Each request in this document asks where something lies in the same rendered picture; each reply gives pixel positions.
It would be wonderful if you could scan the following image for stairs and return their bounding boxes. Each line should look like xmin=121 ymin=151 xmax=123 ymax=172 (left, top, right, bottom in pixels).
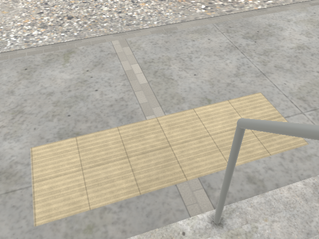
xmin=127 ymin=175 xmax=319 ymax=239

